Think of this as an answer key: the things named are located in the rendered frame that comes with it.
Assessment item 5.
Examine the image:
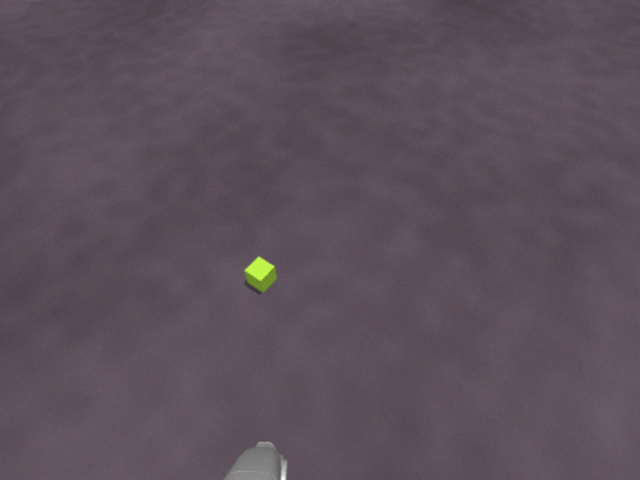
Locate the cube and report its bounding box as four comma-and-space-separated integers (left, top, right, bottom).
244, 257, 277, 293

